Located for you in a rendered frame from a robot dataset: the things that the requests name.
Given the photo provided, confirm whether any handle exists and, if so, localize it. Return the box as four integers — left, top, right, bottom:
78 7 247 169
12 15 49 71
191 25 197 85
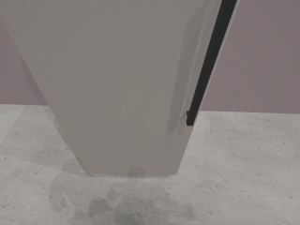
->
186 0 237 127

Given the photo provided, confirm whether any fridge door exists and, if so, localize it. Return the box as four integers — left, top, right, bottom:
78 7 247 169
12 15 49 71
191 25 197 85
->
0 0 239 175

